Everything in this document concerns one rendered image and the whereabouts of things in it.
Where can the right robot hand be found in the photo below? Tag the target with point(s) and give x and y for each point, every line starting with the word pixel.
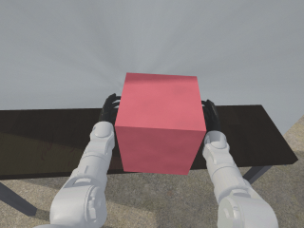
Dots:
pixel 212 118

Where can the robot left forearm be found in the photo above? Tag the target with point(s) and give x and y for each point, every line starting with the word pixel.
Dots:
pixel 94 163

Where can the carton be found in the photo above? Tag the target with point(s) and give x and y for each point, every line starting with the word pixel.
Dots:
pixel 160 123

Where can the table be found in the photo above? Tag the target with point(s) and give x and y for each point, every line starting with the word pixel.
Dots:
pixel 49 143

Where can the robot right forearm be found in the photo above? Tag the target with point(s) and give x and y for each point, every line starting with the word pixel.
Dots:
pixel 223 171

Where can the robot right upper arm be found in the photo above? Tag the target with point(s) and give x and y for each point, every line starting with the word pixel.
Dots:
pixel 242 212

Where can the robot left upper arm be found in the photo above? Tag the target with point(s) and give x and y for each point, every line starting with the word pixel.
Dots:
pixel 78 207

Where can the left robot hand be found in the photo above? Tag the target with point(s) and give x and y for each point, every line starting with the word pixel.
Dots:
pixel 107 111

